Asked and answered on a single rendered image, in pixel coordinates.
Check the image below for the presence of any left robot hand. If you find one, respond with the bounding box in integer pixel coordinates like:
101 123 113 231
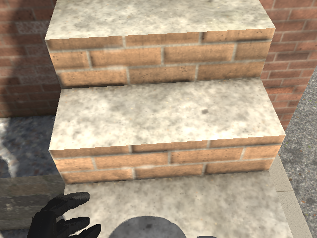
27 191 101 238

